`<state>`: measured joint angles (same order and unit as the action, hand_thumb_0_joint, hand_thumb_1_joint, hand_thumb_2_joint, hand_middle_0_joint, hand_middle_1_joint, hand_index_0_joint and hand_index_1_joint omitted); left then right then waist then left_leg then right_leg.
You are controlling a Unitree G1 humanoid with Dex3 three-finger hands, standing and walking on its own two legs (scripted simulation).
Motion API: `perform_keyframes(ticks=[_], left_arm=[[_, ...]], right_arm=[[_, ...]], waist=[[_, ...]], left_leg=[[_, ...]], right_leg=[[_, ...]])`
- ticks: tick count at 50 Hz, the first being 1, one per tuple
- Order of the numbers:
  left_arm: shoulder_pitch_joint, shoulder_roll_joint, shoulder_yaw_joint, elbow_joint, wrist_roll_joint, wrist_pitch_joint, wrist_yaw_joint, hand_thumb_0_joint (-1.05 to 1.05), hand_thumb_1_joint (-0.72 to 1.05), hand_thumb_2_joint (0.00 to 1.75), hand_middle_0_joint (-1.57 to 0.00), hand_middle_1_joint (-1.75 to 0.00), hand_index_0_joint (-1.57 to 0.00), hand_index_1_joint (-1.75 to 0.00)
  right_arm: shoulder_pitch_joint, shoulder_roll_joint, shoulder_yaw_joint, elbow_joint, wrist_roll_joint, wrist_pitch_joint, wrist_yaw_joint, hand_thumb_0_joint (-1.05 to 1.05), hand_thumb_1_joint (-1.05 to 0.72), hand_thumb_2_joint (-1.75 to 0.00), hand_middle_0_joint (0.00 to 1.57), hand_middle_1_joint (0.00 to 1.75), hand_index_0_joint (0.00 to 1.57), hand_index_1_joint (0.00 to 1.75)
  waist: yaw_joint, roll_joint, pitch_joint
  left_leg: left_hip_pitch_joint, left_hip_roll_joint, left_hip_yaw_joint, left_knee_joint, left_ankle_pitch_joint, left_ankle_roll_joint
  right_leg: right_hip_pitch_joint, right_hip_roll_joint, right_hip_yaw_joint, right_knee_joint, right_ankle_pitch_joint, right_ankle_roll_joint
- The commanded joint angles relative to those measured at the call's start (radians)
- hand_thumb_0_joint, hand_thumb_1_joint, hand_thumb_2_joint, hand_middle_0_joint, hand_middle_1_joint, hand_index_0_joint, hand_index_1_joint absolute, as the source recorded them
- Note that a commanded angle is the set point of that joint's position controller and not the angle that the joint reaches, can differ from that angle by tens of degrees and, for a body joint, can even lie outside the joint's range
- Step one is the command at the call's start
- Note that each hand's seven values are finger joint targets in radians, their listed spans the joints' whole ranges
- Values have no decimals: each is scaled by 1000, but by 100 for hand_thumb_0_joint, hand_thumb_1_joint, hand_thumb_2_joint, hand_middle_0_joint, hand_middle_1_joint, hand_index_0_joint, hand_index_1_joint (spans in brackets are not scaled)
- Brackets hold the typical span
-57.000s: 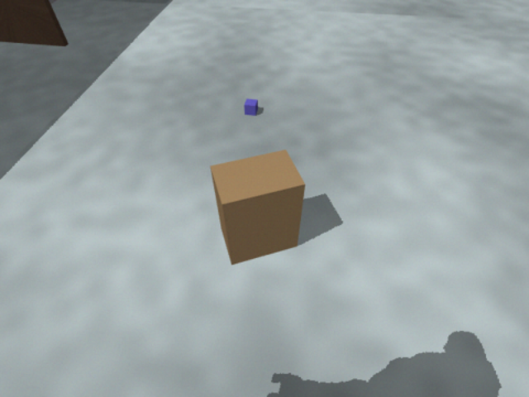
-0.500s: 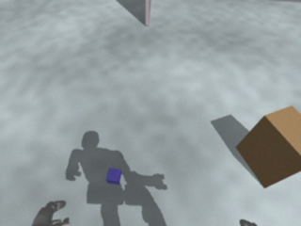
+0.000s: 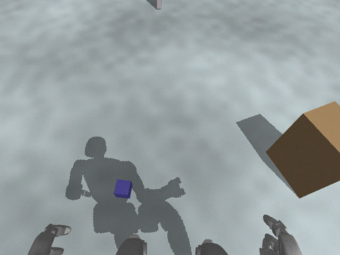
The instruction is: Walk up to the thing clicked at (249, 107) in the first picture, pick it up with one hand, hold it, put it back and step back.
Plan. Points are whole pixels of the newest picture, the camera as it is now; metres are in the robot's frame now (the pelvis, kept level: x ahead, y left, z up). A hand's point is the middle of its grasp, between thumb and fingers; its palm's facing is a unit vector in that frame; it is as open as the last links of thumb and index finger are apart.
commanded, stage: rise first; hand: left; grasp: from above
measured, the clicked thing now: (123, 189) +0.45 +0.24 -0.67
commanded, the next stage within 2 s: none
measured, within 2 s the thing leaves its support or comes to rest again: neither
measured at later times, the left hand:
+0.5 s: hand (71, 251) +0.15 +0.28 -0.23, palm faces -0.32 -0.77 -0.56, open 13.4 cm
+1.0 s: hand (92, 211) +0.29 +0.30 -0.41, palm faces -0.52 -0.29 -0.80, open 13.1 cm
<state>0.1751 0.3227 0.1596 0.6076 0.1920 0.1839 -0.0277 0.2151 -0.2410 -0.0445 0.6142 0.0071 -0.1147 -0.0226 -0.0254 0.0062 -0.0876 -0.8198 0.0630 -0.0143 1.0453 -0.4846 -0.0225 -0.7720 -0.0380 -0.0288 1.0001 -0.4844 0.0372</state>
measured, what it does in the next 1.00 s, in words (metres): lowers itself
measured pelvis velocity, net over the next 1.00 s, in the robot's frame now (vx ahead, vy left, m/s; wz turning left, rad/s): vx -0.09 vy -0.01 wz -0.06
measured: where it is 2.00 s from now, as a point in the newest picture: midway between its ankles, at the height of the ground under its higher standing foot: outside the picture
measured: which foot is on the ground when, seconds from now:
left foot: down 0.00-1.00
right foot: down 0.00-1.00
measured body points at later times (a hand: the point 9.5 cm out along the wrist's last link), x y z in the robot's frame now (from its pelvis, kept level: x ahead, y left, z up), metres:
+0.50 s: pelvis -0.03 +0.00 -0.09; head +0.11 +0.01 +0.33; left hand +0.17 +0.32 -0.20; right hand +0.17 -0.26 -0.18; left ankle +0.01 +0.13 -0.67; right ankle +0.00 -0.15 -0.67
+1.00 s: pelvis -0.09 -0.01 -0.29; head +0.13 +0.01 +0.11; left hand +0.32 +0.32 -0.37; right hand +0.02 -0.28 -0.42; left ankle +0.01 +0.13 -0.67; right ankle +0.00 -0.15 -0.67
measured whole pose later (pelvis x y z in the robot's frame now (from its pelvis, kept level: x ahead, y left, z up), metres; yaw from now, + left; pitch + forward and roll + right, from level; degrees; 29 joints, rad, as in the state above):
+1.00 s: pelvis -0.09 -0.01 -0.29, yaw -4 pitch +33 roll -5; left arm -0.56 0.67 0.19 0.99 0.90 -0.30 0.02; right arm 0.11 -0.28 -0.04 0.71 -0.04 -0.08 0.07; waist -0.05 0.02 -0.10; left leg -2.06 0.05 -0.12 2.13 -0.65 -0.04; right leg -1.99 -0.02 -0.02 2.09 -0.67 0.04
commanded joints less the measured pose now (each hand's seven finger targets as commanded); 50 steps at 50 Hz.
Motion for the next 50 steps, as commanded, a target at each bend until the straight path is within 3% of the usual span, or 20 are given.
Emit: perform_keyframes(ticks=[1,6,11,14,16,20,26,30,31,33,36,39,41,46,50], left_arm=[[37,194,63,-191,21,16,14,0,-47,91,-19,-94,-17,-96],[84,189,63,-248,35,34,10,0,-46,89,-21,-94,-20,-94],[119,195,69,-302,53,27,14,0,-44,84,-25,-92,-25,-92],[47,205,55,-325,67,9,19,0,-46,85,-25,-91,-25,-92],[-4,227,65,-291,92,-19,24,0,-47,86,-25,-91,-24,-92],[-108,239,46,-184,165,-109,25,0,-43,85,-26,-86,-25,-88],[-231,321,62,-108,310,-255,38,0,-41,84,-30,-85,-28,-87],[-335,409,107,-45,396,-313,63,0,-43,87,-26,-90,-25,-91],[-373,414,99,-30,420,-323,66,0,-42,88,-25,-90,-24,-91],[-454,480,132,-3,457,-343,75,0,-42,88,-24,-91,-24,-92],[-571,494,108,68,514,-372,70,0,-42,88,-25,-91,-25,-92],[-681,580,139,124,578,-410,73,0,-41,86,-26,-90,-26,-91],[-773,570,106,153,610,-435,69,0,-43,88,-26,-90,-26,-91],[-902,645,109,239,686,-492,75,0,-38,86,-26,-88,-26,-88],[-986,716,127,295,747,-544,110,0,-36,88,-24,-85,-23,-86]], right_arm=[[6,-150,-52,-151,-4,-54,-20,0,-88,-90,20,30,20,30],[-19,-137,-45,-184,-7,-75,-21,0,-91,-90,20,30,20,30],[-23,-134,-47,-207,-8,-89,-19,0,-93,-91,20,30,20,30],[-35,-137,-43,-205,-8,-103,-21,0,-95,-91,20,30,20,30],[-42,-140,-41,-194,-9,-112,-18,0,-94,-91,20,30,20,30],[-52,-153,-52,-165,-13,-134,-8,0,-91,-90,20,30,20,30],[-60,-186,-72,-112,-8,-144,16,0,-94,-91,20,30,20,30],[-56,-212,-83,-73,-9,-120,33,0,-93,-91,20,30,20,30],[-54,-212,-86,-70,-9,-113,38,0,-93,-91,20,30,20,30],[-43,-219,-90,-54,-12,-96,44,0,-93,-91,20,30,20,30],[-21,-221,-92,-29,-23,-70,55,0,-94,-91,20,30,20,30],[-2,-231,-91,-9,-30,-48,63,0,-94,-92,20,30,20,30],[6,-232,-89,-5,-34,-34,68,0,-95,-92,20,30,20,30],[34,-242,-79,22,-47,0,73,0,-92,-91,20,30,20,30],[38,-244,-65,26,-60,31,82,0,-89,-90,20,30,20,30]], waist=[[-6,65,-249],[-6,62,-239],[-2,73,-279],[-28,70,-271],[-26,69,-258],[-32,64,-286],[-2,95,-482],[17,115,-566],[13,111,-583],[19,106,-628],[-2,70,-646],[7,55,-705],[-12,69,-691],[-28,65,-679],[-32,98,-645]], left_leg=[[151,-32,9,-98,329,18],[68,-36,4,-55,232,22],[23,-37,3,4,222,22],[-34,-36,-3,47,166,26],[-95,-34,-14,83,114,28],[-229,-42,-8,207,50,32],[-333,-43,-22,386,117,26],[-389,-39,-34,494,187,26],[-416,-41,-31,522,178,28],[-456,-42,-27,575,176,32],[-565,-44,-16,662,134,43],[-625,-46,-10,731,101,48],[-668,-45,-13,752,37,46],[-759,-46,-10,830,-45,52],[-837,-50,-9,864,-138,53]], right_leg=[[53,41,-19,-70,270,-51],[-12,44,-21,-29,194,-50],[-70,47,-20,31,182,-52],[-137,46,-16,68,144,-51],[-205,42,-13,116,101,-52],[-343,36,0,235,47,-54],[-522,36,4,445,89,-62],[-639,35,-4,565,125,-65],[-659,37,-5,583,120,-64],[-679,36,-6,623,122,-63],[-716,37,-11,669,103,-58],[-736,38,-15,719,79,-56],[-798,40,-27,748,26,-58],[-869,46,-42,797,-46,-57],[-936,53,-58,839,-142,-58]])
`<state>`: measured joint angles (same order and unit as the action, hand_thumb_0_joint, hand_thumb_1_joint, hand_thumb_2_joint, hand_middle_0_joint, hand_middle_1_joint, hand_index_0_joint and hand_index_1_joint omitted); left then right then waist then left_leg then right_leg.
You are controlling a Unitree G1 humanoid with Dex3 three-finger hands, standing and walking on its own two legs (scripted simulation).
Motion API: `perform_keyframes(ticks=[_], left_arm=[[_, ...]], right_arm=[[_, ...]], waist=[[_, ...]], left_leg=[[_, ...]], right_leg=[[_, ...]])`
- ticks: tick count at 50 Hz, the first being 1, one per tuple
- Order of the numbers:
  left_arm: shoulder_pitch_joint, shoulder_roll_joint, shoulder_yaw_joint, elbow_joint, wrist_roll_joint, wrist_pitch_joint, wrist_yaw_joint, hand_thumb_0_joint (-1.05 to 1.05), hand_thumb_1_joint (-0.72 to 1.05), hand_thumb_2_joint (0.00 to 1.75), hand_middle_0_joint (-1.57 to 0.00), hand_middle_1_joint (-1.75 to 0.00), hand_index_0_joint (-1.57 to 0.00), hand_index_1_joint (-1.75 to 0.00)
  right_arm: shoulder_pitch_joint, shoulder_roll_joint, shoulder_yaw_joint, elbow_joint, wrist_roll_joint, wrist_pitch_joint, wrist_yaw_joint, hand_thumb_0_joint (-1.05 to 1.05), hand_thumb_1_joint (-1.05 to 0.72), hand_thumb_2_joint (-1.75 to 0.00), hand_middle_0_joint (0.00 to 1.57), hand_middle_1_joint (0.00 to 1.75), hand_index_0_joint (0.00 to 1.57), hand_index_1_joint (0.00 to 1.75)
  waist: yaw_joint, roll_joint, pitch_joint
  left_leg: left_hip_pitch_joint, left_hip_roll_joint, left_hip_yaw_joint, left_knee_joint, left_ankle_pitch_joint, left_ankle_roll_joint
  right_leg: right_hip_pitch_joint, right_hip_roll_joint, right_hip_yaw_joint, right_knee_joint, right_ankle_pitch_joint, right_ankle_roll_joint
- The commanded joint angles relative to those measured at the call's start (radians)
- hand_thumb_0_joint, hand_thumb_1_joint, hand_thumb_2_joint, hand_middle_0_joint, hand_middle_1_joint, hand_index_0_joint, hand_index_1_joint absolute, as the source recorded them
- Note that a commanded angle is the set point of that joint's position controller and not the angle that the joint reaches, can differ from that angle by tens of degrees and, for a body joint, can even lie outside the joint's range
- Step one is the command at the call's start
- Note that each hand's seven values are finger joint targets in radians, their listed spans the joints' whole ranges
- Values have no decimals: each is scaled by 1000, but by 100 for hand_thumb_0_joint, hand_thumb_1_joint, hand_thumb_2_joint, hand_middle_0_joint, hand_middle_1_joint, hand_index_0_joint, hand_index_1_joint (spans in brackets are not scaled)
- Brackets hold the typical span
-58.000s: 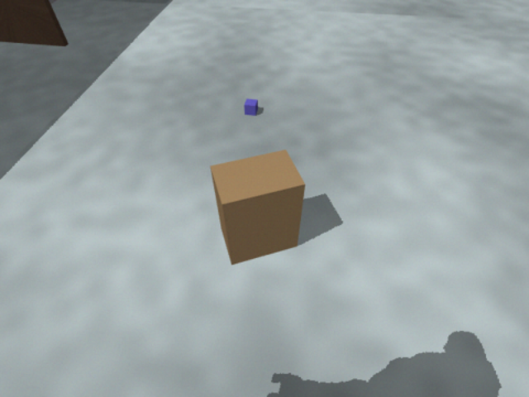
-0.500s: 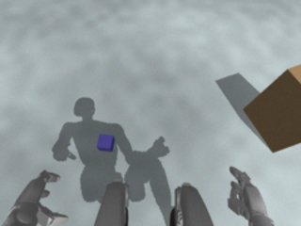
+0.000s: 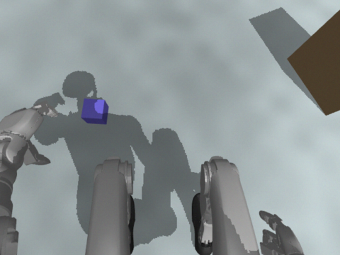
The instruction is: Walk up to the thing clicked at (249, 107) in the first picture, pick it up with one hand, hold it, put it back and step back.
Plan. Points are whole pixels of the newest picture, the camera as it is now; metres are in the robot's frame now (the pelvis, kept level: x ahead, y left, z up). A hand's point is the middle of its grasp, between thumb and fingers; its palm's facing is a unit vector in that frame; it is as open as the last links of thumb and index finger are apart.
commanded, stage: rise first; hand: left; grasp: from above
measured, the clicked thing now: (95, 111) +0.53 +0.28 -0.38
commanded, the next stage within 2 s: none
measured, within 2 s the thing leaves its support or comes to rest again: neither
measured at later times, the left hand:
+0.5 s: hand (54, 122) +0.43 +0.34 -0.20, palm faces -0.48 -0.10 -0.87, open 13.5 cm
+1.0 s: hand (60, 117) +0.45 +0.34 -0.23, palm faces -0.48 -0.02 -0.88, open 13.3 cm
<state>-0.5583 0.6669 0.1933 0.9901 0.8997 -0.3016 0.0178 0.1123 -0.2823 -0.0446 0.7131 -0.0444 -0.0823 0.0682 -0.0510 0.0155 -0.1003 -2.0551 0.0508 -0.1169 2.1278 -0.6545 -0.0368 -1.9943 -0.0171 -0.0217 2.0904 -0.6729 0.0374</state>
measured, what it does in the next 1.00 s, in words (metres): lowers itself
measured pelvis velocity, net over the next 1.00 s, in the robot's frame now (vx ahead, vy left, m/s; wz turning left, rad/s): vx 0.00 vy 0.01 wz -0.07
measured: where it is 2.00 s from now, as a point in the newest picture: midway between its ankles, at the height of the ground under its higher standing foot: (164, 235)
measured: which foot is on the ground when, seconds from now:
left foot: down 0.00-1.00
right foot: down 0.00-1.00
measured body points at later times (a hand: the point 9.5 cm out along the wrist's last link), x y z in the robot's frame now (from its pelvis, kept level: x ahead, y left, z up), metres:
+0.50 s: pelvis +0.00 +0.01 -0.06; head +0.22 +0.07 +0.32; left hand +0.45 +0.34 -0.15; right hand +0.07 -0.27 -0.17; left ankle +0.09 +0.14 -0.38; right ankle +0.10 -0.13 -0.38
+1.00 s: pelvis +0.00 +0.01 -0.09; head +0.24 +0.08 +0.29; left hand +0.47 +0.34 -0.18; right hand +0.06 -0.27 -0.19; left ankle +0.09 +0.14 -0.38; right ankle +0.10 -0.13 -0.38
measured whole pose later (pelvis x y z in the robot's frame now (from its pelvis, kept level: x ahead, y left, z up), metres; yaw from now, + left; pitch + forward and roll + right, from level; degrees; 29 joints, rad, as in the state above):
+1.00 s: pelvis +0.00 +0.01 -0.09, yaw -4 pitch +32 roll -9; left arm -0.89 0.88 0.17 1.37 1.34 -0.44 0.30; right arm 0.10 -0.26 0.04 0.75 -0.17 0.05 0.13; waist -0.19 -0.03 -0.03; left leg -2.32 0.02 -0.18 2.42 -0.68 -0.02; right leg -2.20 0.00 -0.04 2.33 -0.69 0.07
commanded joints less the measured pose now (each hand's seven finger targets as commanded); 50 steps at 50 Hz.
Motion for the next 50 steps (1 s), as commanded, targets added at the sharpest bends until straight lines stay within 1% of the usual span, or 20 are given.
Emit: perform_keyframes(ticks=[1,4,5,6,7,8,10,11,14,17,19,20,29,35,37,39,40,42,44,50], left_arm=[[-284,373,91,-85,48,-71,77,0,-36,88,-23,-84,-22,-85],[-353,409,91,-55,98,-92,115,0,-38,93,-18,-85,-17,-86],[-365,418,92,-30,113,-94,130,0,-39,93,-17,-86,-16,-87],[-380,413,83,-17,131,-95,142,0,-40,95,-17,-85,-15,-87],[-408,436,87,-8,151,-95,157,0,-41,95,-17,-84,-16,-86],[-393,440,93,37,162,-91,168,0,-41,95,-17,-83,-16,-85],[-427,415,65,53,186,-89,184,0,-42,95,-17,-83,-15,-84],[-437,427,63,74,206,-87,191,0,-40,93,-18,-83,-17,-84],[-461,444,55,117,243,-81,208,0,-39,92,-19,-82,-18,-83],[-501,439,39,126,264,-84,219,0,-40,92,-19,-80,-17,-82],[-528,459,41,120,282,-88,227,0,-39,90,-18,-82,-18,-82],[-523,451,34,135,291,-90,231,0,-40,90,-18,-82,-18,-82],[-569,475,30,177,354,-108,273,0,-36,86,-23,-78,-22,-78],[-584,482,25,183,378,-112,293,0,-37,87,-22,-79,-21,-80],[-598,476,13,193,386,-116,298,0,-36,86,-22,-79,-22,-79],[-596,486,18,204,393,-117,303,0,-36,85,-22,-81,-22,-81],[-599,481,10,218,397,-118,304,0,-37,86,-22,-80,-21,-81],[-606,505,26,204,401,-124,313,0,-36,85,-22,-80,-22,-81],[-605,496,15,228,412,-130,318,0,-37,86,-21,-82,-21,-82],[-621,526,23,236,428,-138,335,0,-36,86,-21,-83,-21,-83]], right_arm=[[140,-205,-62,-69,-14,5,-6,0,-88,-90,20,30,20,30],[146,-212,-57,-57,-26,23,-1,0,-85,-89,20,30,20,30],[143,-216,-52,-52,-31,29,2,0,-85,-89,20,30,20,30],[152,-216,-51,-49,-35,35,4,0,-85,-89,20,30,20,30],[153,-217,-48,-44,-39,42,6,0,-86,-89,20,30,20,30],[158,-218,-45,-37,-43,48,8,0,-86,-89,20,30,20,30],[166,-220,-43,-28,-52,57,13,0,-87,-89,20,30,20,30],[170,-220,-42,-25,-55,61,14,0,-87,-89,20,30,20,30],[179,-226,-39,-18,-64,74,21,0,-88,-90,20,30,20,30],[176,-230,-38,-13,-73,83,26,0,-89,-90,20,30,20,30],[177,-234,-37,-8,-76,90,26,0,-89,-90,20,30,20,30],[179,-230,-33,-6,-82,93,28,0,-90,-90,20,30,20,30],[184,-232,-18,11,-105,117,36,0,-91,-90,20,30,20,30],[179,-234,-13,14,-116,126,38,0,-91,-90,20,30,20,30],[176,-235,-11,15,-120,129,40,0,-91,-90,20,30,20,30],[173,-237,-10,18,-121,130,40,0,-91,-90,20,30,20,30],[177,-235,-4,19,-122,130,40,0,-91,-91,20,30,20,30],[171,-239,-5,17,-123,131,39,0,-91,-91,20,30,20,30],[171,-232,4,17,-131,132,42,0,-91,-90,20,30,20,30],[161,-237,9,16,-134,132,40,0,-91,-90,20,30,20,30]], waist=[[-14,101,-622],[-20,160,-621],[-25,169,-594],[-31,168,-605],[-35,175,-610],[-37,159,-597],[-54,164,-605],[-54,183,-604],[-64,188,-597],[-76,208,-597],[-75,226,-611],[-85,229,-606],[-106,252,-604],[-115,273,-620],[-130,268,-604],[-125,271,-603],[-135,268,-590],[-123,286,-611],[-135,271,-593],[-140,268,-575]], left_leg=[[401,-36,84,-215,10,66],[411,-34,68,-203,-12,60],[393,-35,61,-197,-25,61],[389,-37,64,-185,-12,61],[371,-41,73,-168,-8,63],[371,-41,69,-160,3,64],[371,-44,72,-133,37,65],[364,-45,71,-131,40,63],[357,-47,64,-116,48,62],[361,-47,59,-99,43,60],[372,-48,66,-79,70,59],[363,-48,66,-71,82,60],[357,-47,62,-27,136,59],[375,-44,54,-8,164,59],[361,-43,47,-6,151,59],[381,-40,42,-1,164,59],[363,-42,46,10,168,60],[367,-42,48,14,165,59],[328,-46,51,21,149,61],[306,-48,52,33,116,64]], right_leg=[[256,32,-72,-236,30,-60],[189,34,-86,-189,23,-65],[163,32,-92,-174,18,-64],[160,33,-93,-169,28,-65],[159,33,-91,-166,26,-66],[151,32,-94,-160,34,-65],[133,31,-97,-143,64,-65],[127,32,-99,-133,66,-67],[110,32,-108,-111,77,-67],[81,31,-112,-92,80,-68],[78,31,-109,-86,101,-67],[81,33,-112,-79,111,-67],[57,38,-122,-40,152,-67],[41,41,-127,-17,170,-65],[26,41,-133,-8,164,-63],[13,41,-134,-2,169,-63],[15,43,-133,-1,173,-63],[13,42,-132,9,173,-62],[26,45,-131,4,167,-64],[14,45,-130,7,143,-63]])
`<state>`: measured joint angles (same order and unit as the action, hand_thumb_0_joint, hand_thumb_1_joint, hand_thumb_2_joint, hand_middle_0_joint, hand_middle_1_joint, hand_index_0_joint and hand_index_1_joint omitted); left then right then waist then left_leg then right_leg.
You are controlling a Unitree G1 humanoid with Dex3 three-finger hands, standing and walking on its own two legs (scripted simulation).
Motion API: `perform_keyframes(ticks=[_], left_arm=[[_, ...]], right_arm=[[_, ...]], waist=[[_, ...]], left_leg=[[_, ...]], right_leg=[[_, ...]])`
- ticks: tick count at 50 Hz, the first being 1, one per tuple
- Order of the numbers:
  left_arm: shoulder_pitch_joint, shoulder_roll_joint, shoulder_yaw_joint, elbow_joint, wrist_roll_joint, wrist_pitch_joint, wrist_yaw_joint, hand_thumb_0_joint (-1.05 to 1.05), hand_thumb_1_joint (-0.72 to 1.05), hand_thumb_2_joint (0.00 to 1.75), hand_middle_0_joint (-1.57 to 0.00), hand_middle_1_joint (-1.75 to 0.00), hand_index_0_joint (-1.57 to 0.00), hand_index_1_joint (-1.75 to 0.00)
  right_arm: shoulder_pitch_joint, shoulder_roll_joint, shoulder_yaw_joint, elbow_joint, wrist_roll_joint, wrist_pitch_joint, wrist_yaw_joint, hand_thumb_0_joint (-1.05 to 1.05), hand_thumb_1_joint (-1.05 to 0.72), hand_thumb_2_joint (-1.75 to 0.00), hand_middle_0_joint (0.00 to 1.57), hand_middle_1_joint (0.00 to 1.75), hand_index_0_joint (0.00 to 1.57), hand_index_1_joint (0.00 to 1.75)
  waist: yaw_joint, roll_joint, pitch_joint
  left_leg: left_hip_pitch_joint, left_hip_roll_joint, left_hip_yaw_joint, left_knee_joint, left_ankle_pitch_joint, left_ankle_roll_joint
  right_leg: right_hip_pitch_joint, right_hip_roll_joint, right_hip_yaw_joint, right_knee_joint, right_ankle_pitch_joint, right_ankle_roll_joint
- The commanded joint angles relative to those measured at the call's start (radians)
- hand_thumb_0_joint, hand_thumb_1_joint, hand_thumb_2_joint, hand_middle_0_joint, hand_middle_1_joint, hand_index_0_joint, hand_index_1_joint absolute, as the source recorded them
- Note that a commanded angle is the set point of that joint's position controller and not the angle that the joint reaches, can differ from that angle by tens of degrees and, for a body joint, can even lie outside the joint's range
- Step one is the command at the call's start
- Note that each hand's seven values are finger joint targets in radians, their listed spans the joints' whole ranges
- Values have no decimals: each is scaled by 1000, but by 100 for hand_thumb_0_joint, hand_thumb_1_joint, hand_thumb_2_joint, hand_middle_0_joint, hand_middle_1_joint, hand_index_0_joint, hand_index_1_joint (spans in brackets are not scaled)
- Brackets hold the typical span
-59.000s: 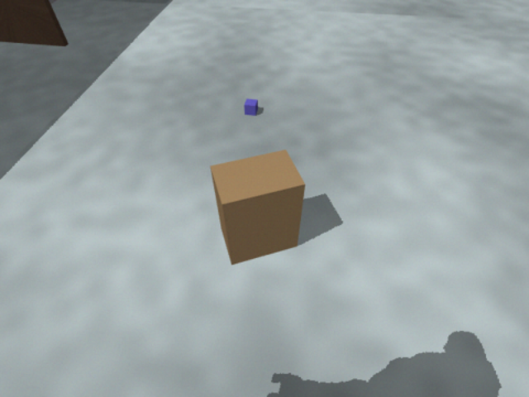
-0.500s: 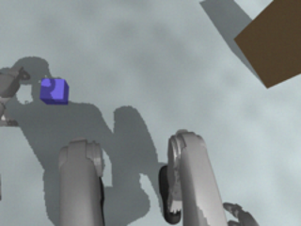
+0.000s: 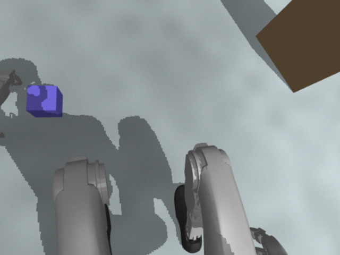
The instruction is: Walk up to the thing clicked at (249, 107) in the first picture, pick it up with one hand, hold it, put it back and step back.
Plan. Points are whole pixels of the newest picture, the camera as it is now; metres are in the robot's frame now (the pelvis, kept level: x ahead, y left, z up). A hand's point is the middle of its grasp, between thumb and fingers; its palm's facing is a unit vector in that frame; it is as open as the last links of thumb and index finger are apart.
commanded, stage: rise first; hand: left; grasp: from above
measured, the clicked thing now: (45, 102) +0.50 +0.30 -0.29
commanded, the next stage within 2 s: approach in 1.72 s
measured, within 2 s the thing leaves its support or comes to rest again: neither
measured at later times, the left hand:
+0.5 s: hand (1, 107) +0.44 +0.35 -0.16, palm faces -0.46 -0.04 -0.89, open 13.4 cm
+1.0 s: hand (2, 101) +0.45 +0.35 -0.16, palm faces -0.46 -0.04 -0.89, open 13.6 cm
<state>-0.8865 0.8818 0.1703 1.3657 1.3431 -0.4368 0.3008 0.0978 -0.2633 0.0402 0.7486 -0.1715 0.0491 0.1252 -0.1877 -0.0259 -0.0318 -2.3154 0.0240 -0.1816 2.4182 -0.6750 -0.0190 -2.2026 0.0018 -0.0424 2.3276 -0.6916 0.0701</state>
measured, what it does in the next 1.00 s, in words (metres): stands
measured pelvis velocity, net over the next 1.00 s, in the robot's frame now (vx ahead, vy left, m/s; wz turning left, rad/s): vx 0.00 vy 0.00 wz -0.02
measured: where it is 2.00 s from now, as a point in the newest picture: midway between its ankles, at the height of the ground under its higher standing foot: (146, 238)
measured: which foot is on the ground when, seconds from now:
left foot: down 0.00-1.00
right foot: down 0.00-1.00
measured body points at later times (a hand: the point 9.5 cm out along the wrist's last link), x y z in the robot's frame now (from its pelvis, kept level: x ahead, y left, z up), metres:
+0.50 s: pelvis +0.00 +0.00 -0.01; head +0.24 +0.08 +0.36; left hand +0.46 +0.35 -0.11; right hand +0.08 -0.28 -0.11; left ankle +0.08 +0.13 -0.30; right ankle +0.10 -0.14 -0.30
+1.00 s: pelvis +0.00 +0.00 -0.01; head +0.24 +0.09 +0.36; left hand +0.47 +0.35 -0.11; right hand +0.06 -0.28 -0.11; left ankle +0.08 +0.13 -0.30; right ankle +0.10 -0.14 -0.30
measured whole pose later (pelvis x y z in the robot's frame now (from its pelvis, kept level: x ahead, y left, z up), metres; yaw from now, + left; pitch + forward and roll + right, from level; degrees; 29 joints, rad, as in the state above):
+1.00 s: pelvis +0.00 +0.00 -0.01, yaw -1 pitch +32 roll -10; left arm -0.96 0.92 0.15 1.43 1.36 -0.40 0.33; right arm 0.11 -0.27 0.08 0.75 -0.19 0.04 0.14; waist -0.23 -0.03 -0.01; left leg -2.35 0.02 -0.20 2.45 -0.68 -0.02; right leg -2.23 0.01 -0.05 2.35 -0.70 0.08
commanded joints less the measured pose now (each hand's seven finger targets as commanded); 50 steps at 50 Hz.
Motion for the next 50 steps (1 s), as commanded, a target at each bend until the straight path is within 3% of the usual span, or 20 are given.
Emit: perform_keyframes(ticks=[1,7,10,11,14,19,24,29,33,36,42,44,50], left_arm=[[-293,310,47,-131,-14,-3,56,0,-37,86,-21,-83,-21,-83],[-284,323,57,-130,-4,-2,73,0,-37,86,-21,-85,-21,-85],[-298,319,48,-111,-8,2,78,0,-36,85,-21,-86,-22,-85],[-292,316,46,-104,-3,5,79,0,-44,93,-18,-84,-15,-87],[-317,328,57,-140,-7,8,87,0,-40,89,-21,-85,-20,-85],[-311,319,48,-130,-14,21,83,0,-41,89,-20,-86,-19,-87],[-316,332,51,-105,-10,21,81,0,-41,89,-20,-86,-20,-86],[-331,306,35,-102,-10,21,85,0,-42,90,-19,-88,-19,-89],[-338,318,31,-72,-1,28,87,0,-42,90,-19,-89,-18,-89],[-377,331,27,-93,0,27,87,0,-42,91,-19,-89,-19,-89],[-374,343,34,-81,-5,34,84,0,-44,92,-17,-91,-17,-91],[-372,312,9,-76,-3,38,78,0,-46,93,-17,-91,-17,-91],[-367,335,17,-80,-8,40,65,0,-45,92,-17,-92,-17,-92]], right_arm=[[175,-258,-76,-17,-6,2,-19,0,-91,-90,20,30,20,30],[183,-258,-69,-13,-17,1,-13,0,-91,-90,20,30,20,30],[179,-261,-70,-11,-12,-2,-13,0,-91,-90,20,30,20,30],[186,-260,-66,-10,-16,-4,-11,0,-92,-91,20,30,20,30],[185,-264,-72,-9,-16,-5,-12,0,-91,-91,20,30,20,30],[197,-262,-72,-5,-18,-10,-9,0,-92,-91,20,30,20,30],[191,-261,-67,-2,-16,-9,-8,0,-92,-91,20,30,20,30],[191,-263,-62,-3,-21,-8,-5,0,-92,-91,20,30,20,30],[194,-263,-53,-2,-20,-8,-3,0,-92,-91,20,30,20,30],[195,-269,-49,-7,-20,-7,-5,0,-92,-91,20,30,20,30],[193,-272,-50,-9,-16,-9,-7,0,-92,-91,20,30,20,30],[200,-268,-45,-8,-21,-9,-5,0,-92,-91,20,30,20,30],[199,-271,-41,-17,-16,-8,-3,0,-92,-91,20,30,20,30]], waist=[[3,308,-648],[-2,331,-669],[-13,327,-641],[-13,329,-639],[-6,337,-673],[-21,317,-667],[-15,307,-663],[-23,329,-674],[-33,334,-637],[-40,337,-658],[-32,349,-666],[-48,345,-647],[-42,337,-636]], left_leg=[[564,-22,120,-258,130,45],[583,-22,113,-244,181,46],[578,-20,109,-244,162,44],[572,-21,111,-240,168,44],[577,-22,119,-235,169,44],[568,-23,118,-218,190,46],[534,-26,122,-214,168,47],[562,-25,116,-217,202,44],[542,-25,113,-219,185,43],[544,-25,116,-215,180,45],[561,-24,115,-214,186,42],[541,-26,117,-211,186,44],[523,-26,114,-223,156,43]], right_leg=[[216,27,-111,-230,156,-95],[223,26,-114,-208,195,-92],[192,27,-120,-204,179,-94],[201,27,-119,-206,185,-95],[217,26,-117,-208,191,-92],[231,25,-113,-209,215,-91],[241,28,-111,-214,199,-92],[234,29,-119,-200,222,-90],[218,29,-121,-193,213,-93],[234,29,-120,-204,213,-92],[218,29,-123,-194,212,-90],[229,28,-121,-201,221,-89],[230,31,-125,-204,194,-92]])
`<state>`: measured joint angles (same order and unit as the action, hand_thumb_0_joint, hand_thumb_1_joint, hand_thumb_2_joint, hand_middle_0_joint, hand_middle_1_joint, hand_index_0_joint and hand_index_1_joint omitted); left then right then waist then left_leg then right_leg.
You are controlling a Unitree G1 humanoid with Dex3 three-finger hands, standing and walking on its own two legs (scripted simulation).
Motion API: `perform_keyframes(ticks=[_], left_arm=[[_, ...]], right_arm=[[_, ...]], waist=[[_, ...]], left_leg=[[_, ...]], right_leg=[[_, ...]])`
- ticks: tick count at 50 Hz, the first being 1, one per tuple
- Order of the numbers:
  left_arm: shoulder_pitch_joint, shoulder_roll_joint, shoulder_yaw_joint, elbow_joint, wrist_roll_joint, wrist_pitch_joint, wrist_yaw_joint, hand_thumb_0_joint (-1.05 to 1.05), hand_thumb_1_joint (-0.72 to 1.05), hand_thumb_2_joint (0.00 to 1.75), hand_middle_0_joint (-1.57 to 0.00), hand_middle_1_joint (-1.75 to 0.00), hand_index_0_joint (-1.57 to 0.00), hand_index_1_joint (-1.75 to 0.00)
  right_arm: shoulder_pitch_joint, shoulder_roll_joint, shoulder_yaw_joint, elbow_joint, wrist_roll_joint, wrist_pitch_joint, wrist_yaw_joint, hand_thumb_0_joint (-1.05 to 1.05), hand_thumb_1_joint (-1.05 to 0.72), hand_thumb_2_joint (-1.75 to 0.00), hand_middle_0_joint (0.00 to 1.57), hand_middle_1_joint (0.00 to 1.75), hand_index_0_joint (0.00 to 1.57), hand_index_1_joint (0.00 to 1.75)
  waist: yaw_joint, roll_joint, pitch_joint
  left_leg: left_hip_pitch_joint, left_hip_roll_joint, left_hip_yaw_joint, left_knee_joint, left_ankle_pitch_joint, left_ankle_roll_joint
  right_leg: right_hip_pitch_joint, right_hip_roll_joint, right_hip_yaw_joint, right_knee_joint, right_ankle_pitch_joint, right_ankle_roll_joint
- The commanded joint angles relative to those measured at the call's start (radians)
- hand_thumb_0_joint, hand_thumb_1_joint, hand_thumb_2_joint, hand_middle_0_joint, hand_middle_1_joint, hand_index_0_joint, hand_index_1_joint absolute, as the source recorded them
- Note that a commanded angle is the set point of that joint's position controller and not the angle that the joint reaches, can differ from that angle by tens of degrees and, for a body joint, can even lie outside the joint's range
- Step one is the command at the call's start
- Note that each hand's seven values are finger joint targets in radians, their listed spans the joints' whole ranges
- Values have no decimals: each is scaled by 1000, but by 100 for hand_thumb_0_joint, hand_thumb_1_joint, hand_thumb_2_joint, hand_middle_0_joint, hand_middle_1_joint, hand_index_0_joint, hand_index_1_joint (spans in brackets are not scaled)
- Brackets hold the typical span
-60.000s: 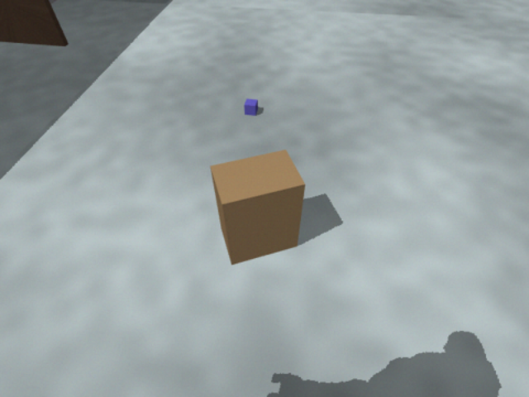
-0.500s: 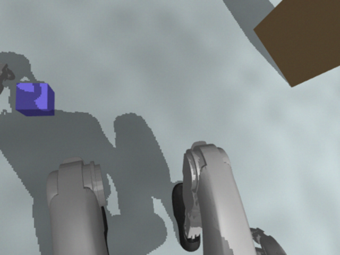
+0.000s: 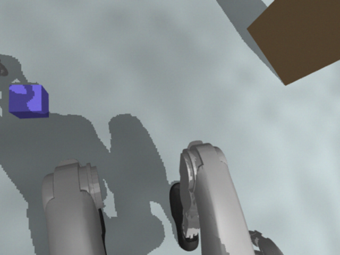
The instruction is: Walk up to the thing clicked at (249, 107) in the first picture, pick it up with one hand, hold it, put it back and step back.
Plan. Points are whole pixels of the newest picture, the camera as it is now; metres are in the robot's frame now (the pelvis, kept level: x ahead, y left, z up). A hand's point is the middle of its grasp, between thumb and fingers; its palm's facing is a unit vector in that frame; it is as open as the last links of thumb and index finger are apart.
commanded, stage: rise first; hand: left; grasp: from above
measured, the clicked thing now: (30, 102) +0.49 +0.31 -0.28
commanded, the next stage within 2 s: approach in 0.72 s
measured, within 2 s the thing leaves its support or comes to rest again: neither
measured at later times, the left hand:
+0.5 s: hand out of the picture +0.44 +0.36 -0.14, palm faces -0.47 -0.03 -0.88, open 13.8 cm
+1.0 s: hand out of the picture +0.45 +0.34 -0.14, palm faces -0.46 -0.01 -0.89, open 13.9 cm
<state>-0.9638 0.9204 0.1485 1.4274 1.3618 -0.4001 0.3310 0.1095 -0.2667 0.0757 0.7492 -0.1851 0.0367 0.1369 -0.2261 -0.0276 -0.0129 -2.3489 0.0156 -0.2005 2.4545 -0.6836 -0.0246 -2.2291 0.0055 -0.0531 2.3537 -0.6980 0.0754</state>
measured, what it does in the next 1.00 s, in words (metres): stands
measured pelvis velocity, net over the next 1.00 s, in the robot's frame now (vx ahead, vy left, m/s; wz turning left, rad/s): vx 0.00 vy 0.00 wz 0.01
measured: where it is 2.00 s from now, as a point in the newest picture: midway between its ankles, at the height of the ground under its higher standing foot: (142, 238)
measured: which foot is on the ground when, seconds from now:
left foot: down 0.00-1.00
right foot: down 0.00-1.00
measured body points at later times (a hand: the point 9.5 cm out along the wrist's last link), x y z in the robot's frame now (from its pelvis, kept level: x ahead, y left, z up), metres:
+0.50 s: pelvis +0.00 +0.00 +0.01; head +0.23 +0.10 +0.38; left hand +0.46 +0.36 -0.09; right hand +0.06 -0.27 -0.09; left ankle +0.07 +0.13 -0.29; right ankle +0.10 -0.14 -0.29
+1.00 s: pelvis +0.00 +0.00 +0.01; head +0.23 +0.09 +0.38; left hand +0.47 +0.34 -0.09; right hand +0.06 -0.27 -0.09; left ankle +0.07 +0.13 -0.29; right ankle +0.10 -0.14 -0.29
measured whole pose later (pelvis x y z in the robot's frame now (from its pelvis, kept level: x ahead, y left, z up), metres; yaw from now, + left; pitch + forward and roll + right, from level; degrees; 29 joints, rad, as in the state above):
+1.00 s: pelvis +0.00 +0.00 +0.01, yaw +0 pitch +33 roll -10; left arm -0.99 0.89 0.07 1.41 1.35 -0.38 0.30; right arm 0.14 -0.26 0.08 0.74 -0.16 0.02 0.14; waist -0.23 -0.02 -0.02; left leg -2.34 0.01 -0.19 2.43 -0.66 -0.02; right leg -2.22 0.00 -0.05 2.33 -0.68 0.08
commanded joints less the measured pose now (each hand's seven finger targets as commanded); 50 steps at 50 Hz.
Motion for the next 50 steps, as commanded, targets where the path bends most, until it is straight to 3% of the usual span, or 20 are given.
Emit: perform_keyframes(ticks=[1,5,9,12,14,18,22,23,28,38,40,41,44,50], left_arm=[[-281,282,33,-129,-26,3,33,0,-45,93,-17,-92,-17,-92],[-291,309,53,-173,-33,-4,35,0,-45,92,-17,-91,-17,-92],[-291,276,35,-187,-25,1,34,0,-47,94,-17,-90,-16,-91],[-281,279,42,-175,-28,9,35,0,-49,95,-15,-93,-14,-94],[-295,258,19,-162,-28,12,30,0,-50,96,-15,-93,-14,-94],[-281,271,27,-157,-27,11,25,0,-48,95,-17,-91,-16,-92],[-303,262,9,-152,-27,9,14,0,-52,98,-14,-94,-12,-96],[-307,272,20,-179,-30,5,16,0,-52,98,-14,-93,-13,-95],[-301,275,20,-125,-26,-5,22,0,-51,98,-14,-93,-13,-94],[-299,307,41,-143,-18,-1,37,0,-51,97,-14,-94,-13,-95],[-310,278,18,-151,-24,1,30,0,-52,98,-14,-93,-13,-95],[-317,288,27,-166,-26,4,30,0,-60,106,-14,-89,-9,-94],[-328,252,-3,-189,-26,13,18,0,-50,97,-13,-98,-13,-98],[-454,116,-101,-189,-41,25,21,0,-53,99,-10,-101,-10,-101]], right_arm=[[193,-266,-75,-16,-2,5,-15,0,-92,-91,20,30,20,30],[188,-270,-77,-20,4,5,-15,0,-92,-91,20,30,20,30],[204,-269,-81,-18,5,7,-13,0,-92,-91,20,30,20,30],[206,-267,-82,-19,8,5,-11,0,-92,-91,20,30,20,30],[204,-266,-78,-18,8,4,-8,0,-92,-91,20,30,20,30],[199,-266,-78,-25,15,2,-10,0,-92,-91,20,30,20,30],[203,-268,-75,-26,17,-3,-10,0,-92,-91,20,30,20,30],[203,-271,-75,-26,16,-2,-11,0,-92,-91,20,30,20,30],[196,-269,-65,-29,13,-1,-8,0,-92,-91,20,30,20,30],[203,-271,-67,-32,11,-7,-12,0,-92,-91,20,30,20,30],[198,-270,-69,-29,13,-7,-11,0,-92,-91,20,30,20,30],[206,-275,-70,-29,15,-9,-12,0,-92,-91,20,30,20,30],[217,-270,-78,-27,20,-10,-11,0,-92,-90,20,30,20,30],[252,-265,-78,-9,27,-19,-16,0,-92,-90,20,30,20,30]], waist=[[-8,323,-648],[10,358,-675],[-4,375,-701],[-3,359,-684],[-16,373,-652],[-4,357,-655],[-22,360,-643],[-10,365,-668],[-20,345,-617],[-11,356,-652],[-22,362,-658],[-21,368,-668],[-29,371,-687],[-86,361,-661]], left_leg=[[555,-19,131,-257,164,50],[583,-17,129,-268,174,46],[622,-16,128,-269,217,44],[606,-16,127,-275,205,45],[603,-15,124,-281,196,46],[576,-19,128,-288,161,46],[599,-16,120,-285,172,47],[609,-16,123,-285,187,46],[564,-19,122,-285,152,47],[561,-24,136,-280,142,47],[577,-21,128,-281,144,47],[597,-21,128,-280,163,48],[604,-19,130,-285,175,46],[607,-11,121,-284,153,44]], right_leg=[[257,27,-114,-235,201,-98],[254,25,-115,-228,205,-98],[258,26,-116,-229,240,-97],[257,25,-118,-233,232,-99],[237,22,-120,-229,225,-96],[253,25,-116,-245,200,-98],[233,23,-117,-239,207,-96],[247,23,-117,-242,218,-94],[230,23,-118,-235,191,-96],[259,23,-112,-249,185,-96],[237,24,-117,-240,189,-97],[238,22,-116,-241,202,-95],[253,23,-113,-251,220,-98],[225,26,-120,-268,213,-99]])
